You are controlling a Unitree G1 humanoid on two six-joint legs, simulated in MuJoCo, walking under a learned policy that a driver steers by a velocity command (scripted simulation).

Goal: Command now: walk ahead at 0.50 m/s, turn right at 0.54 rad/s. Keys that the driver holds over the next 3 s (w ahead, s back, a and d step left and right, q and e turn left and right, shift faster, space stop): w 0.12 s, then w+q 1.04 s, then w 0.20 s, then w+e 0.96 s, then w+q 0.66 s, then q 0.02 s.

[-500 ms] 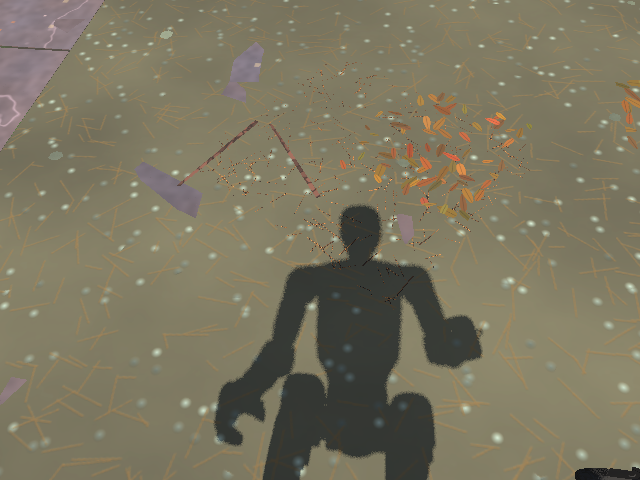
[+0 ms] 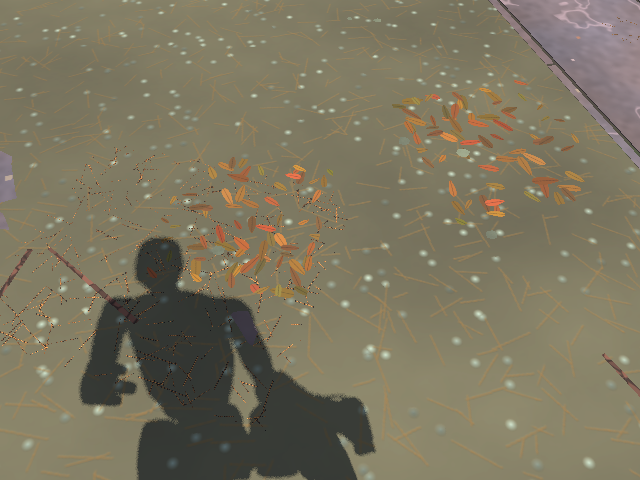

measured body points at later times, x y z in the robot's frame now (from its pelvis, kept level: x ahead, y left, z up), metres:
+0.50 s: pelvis +0.28 -0.07 +0.00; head +0.29 -0.07 +0.45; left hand +0.33 +0.21 -0.11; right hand +0.41 -0.34 -0.11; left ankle +0.38 +0.11 -0.67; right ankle +0.25 -0.16 -0.74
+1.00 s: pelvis +0.55 +0.03 +0.00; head +0.58 +0.05 +0.45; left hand +0.64 +0.34 -0.09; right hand +0.71 -0.22 -0.10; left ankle +0.52 +0.09 -0.74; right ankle +0.71 -0.13 -0.67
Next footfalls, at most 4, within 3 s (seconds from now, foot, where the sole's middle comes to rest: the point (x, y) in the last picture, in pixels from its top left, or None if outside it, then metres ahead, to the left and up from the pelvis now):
0.22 right None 0.29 -0.16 -0.78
0.74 left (266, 442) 0.56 0.10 -0.78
1.22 right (305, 307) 0.90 0.01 -0.78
1.70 left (171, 280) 0.99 0.34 -0.78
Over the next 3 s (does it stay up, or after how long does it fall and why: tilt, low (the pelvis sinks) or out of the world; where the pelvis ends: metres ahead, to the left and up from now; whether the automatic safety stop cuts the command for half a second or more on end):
stays up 1.60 0.32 0.00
